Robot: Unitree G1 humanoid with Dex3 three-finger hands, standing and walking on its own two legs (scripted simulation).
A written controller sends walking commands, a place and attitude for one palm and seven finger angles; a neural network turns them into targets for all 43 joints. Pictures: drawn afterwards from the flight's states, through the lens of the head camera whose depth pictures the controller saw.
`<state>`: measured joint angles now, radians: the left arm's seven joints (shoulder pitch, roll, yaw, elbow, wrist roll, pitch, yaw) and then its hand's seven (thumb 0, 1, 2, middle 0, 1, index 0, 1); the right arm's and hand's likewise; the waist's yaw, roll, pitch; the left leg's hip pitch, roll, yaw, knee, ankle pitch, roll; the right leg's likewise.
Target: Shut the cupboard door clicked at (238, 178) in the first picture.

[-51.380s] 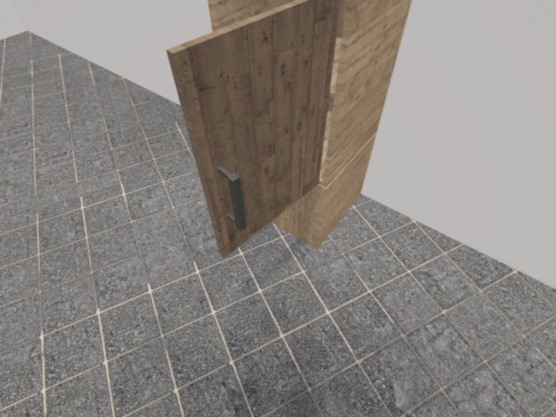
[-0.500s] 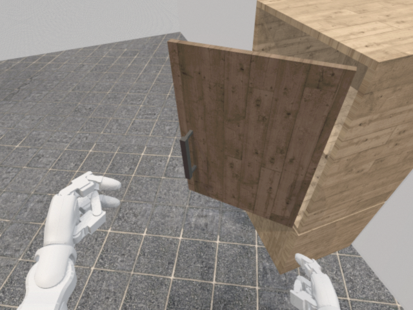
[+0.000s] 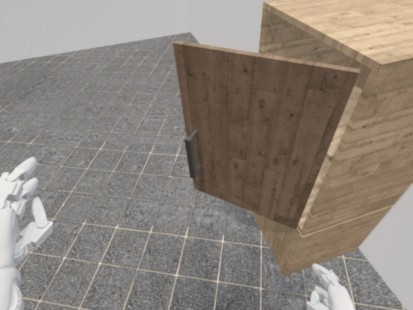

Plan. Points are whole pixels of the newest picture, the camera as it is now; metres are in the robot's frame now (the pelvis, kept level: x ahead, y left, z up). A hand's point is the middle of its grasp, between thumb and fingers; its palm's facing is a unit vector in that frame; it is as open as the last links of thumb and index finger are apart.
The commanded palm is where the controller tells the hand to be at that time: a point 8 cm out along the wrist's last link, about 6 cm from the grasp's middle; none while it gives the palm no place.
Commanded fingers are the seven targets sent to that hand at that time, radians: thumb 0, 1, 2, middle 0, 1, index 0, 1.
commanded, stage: draw the hand back to the body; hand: left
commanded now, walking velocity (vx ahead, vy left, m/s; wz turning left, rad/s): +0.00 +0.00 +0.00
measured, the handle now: (194, 155) +0.61 +0.14 -0.11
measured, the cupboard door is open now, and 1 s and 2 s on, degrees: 45 45 45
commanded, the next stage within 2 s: step back with the hand held close in 0.14 s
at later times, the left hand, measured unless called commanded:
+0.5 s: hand (54, 216) +0.20 +0.27 +0.14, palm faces +0.36 -0.80 -0.48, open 7.4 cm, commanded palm +0.14 +0.31 +0.17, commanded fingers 0.00 0.90 0.90 -0.20 -0.30 -0.20 -0.30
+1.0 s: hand out of the picture +0.11 +0.31 +0.15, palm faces +0.47 -0.75 -0.46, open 7.4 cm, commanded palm +0.04 +0.33 +0.17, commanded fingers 0.00 0.90 0.90 -0.20 -0.30 -0.20 -0.30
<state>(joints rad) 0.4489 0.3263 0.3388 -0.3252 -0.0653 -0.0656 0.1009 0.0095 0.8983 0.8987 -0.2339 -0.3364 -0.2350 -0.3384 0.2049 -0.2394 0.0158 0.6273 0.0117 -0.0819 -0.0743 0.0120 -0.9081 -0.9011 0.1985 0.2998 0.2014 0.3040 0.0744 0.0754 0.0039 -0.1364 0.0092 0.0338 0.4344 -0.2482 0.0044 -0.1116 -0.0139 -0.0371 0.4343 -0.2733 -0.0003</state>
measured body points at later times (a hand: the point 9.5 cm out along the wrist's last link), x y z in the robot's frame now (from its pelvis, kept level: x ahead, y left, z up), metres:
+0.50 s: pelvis -0.01 +0.02 +0.00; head +0.01 -0.01 +0.45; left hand +0.18 +0.31 +0.17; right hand +0.17 -0.23 -0.09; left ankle -0.01 +0.12 -0.74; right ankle -0.02 -0.12 -0.74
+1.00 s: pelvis -0.09 +0.03 -0.02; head -0.09 +0.04 +0.43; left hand +0.08 +0.34 +0.18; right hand +0.08 -0.20 -0.09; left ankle -0.01 +0.12 -0.74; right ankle -0.03 -0.12 -0.74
